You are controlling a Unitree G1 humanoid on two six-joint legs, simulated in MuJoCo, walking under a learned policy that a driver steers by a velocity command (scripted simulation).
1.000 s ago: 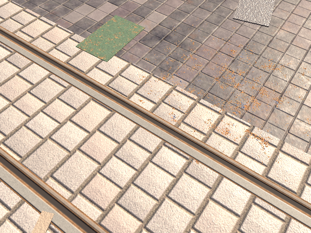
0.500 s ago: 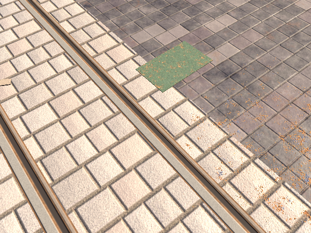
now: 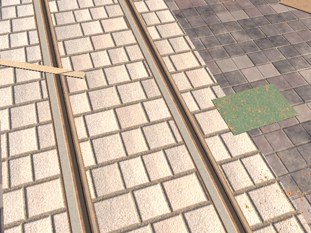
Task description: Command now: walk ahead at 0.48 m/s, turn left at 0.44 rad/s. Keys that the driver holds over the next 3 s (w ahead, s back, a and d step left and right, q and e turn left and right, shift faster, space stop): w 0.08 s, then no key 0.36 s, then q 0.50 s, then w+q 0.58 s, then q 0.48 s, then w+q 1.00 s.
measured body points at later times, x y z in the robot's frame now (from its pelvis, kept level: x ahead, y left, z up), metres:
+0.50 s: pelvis +0.22 -0.03 -0.01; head +0.26 -0.04 +0.44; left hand +0.36 +0.23 -0.12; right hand +0.33 -0.31 -0.13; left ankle +0.16 +0.11 -0.69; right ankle +0.32 -0.12 -0.74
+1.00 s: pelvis +0.26 +0.01 +0.01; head +0.28 +0.05 +0.46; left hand +0.34 +0.34 -0.11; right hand +0.46 -0.23 -0.08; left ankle +0.24 +0.10 -0.74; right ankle +0.32 -0.13 -0.68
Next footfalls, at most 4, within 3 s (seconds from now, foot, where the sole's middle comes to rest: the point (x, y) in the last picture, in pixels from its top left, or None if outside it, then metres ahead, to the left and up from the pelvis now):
0.32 right None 0.36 -0.12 -0.77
0.74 left None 0.28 0.11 -0.77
1.16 right None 0.37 -0.09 -0.77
1.60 left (78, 219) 0.49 0.32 -0.77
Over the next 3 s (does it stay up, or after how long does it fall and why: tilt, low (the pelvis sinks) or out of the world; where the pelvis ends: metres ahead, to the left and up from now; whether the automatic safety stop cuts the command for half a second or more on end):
stays up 0.62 0.67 0.00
